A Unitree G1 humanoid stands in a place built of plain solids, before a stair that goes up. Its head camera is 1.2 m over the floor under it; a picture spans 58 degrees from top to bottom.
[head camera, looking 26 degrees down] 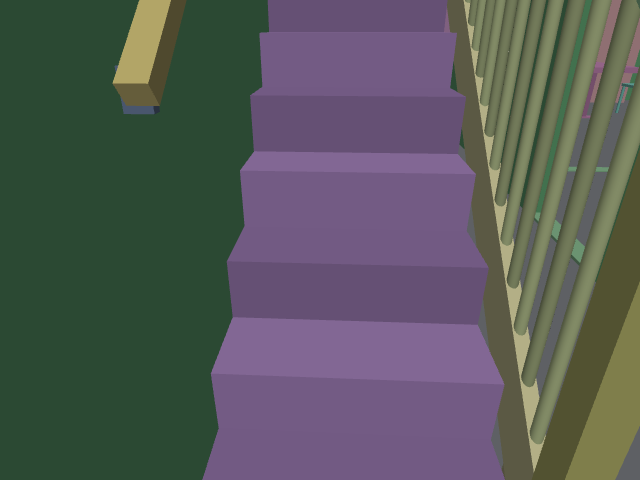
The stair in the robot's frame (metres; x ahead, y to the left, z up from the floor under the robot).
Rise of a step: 0.20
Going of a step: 0.24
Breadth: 0.75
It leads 3 degrees to the right of straight ahead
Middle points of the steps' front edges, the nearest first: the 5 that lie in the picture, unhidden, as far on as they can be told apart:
0.84 -0.09 0.40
1.08 -0.10 0.59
1.33 -0.12 0.79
1.57 -0.13 0.99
1.82 -0.14 1.19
